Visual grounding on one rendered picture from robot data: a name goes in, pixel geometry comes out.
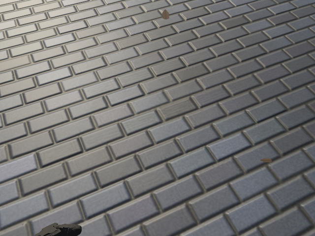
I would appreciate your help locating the robot left hand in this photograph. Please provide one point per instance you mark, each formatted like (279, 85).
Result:
(56, 229)

